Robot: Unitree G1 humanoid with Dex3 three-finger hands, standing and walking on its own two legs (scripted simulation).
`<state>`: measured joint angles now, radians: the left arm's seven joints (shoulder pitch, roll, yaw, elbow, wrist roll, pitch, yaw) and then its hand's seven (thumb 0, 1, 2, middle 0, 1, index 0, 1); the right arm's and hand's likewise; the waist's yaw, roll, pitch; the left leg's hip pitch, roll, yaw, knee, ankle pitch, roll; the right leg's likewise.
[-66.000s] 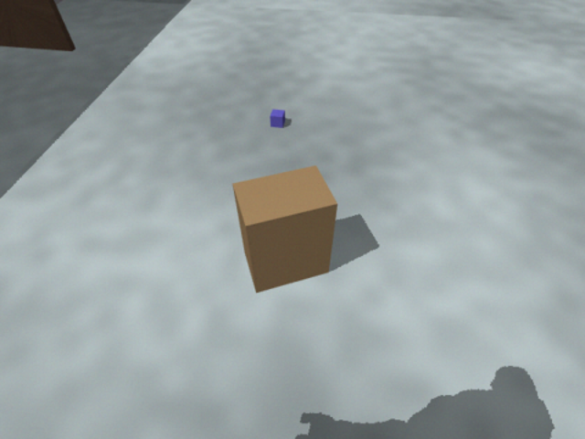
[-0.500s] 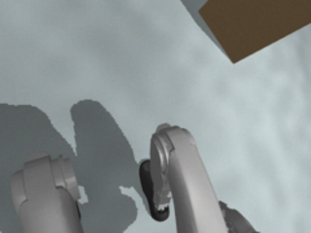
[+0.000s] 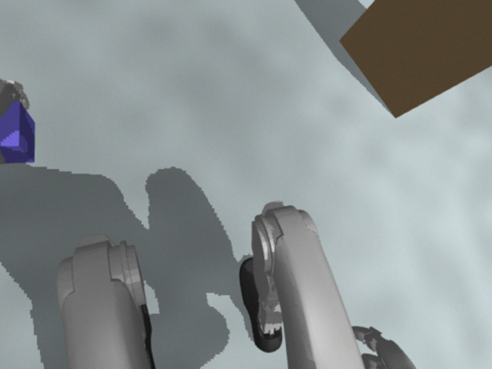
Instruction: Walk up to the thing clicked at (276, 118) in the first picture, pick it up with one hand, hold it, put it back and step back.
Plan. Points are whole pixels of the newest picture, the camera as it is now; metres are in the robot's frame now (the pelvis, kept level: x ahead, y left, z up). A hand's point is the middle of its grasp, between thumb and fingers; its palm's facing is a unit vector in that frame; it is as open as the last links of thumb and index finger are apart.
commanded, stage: lift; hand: left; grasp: from above
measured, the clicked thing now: out of the picture +0.49 +0.32 -0.18
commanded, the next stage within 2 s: hold in 1.70 s
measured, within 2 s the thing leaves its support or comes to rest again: neither
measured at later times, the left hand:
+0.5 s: hand out of the picture +0.44 +0.32 -0.05, palm faces -0.49 -0.06 -0.87, open 10.1 cm
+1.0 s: hand out of the picture +0.36 +0.29 +0.16, palm faces -0.43 -0.09 -0.90, open 10.1 cm
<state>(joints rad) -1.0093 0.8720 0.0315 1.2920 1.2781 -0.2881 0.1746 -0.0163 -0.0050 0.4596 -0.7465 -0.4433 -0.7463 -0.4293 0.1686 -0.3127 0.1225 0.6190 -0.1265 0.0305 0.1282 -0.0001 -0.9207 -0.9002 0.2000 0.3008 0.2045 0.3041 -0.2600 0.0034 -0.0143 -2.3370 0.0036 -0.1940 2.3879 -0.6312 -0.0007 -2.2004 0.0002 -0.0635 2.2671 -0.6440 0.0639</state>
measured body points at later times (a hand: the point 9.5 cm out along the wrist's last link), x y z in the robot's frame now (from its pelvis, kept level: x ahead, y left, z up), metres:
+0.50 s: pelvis +0.00 +0.00 +0.06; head +0.21 +0.07 +0.45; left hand +0.46 +0.32 +0.00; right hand +0.09 -0.27 -0.05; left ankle +0.08 +0.13 -0.30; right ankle +0.12 -0.14 -0.30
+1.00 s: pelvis +0.01 -0.01 +0.22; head +0.14 +0.03 +0.65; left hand +0.38 +0.29 +0.21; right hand +0.16 -0.25 +0.10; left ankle +0.08 +0.13 -0.30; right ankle +0.12 -0.14 -0.30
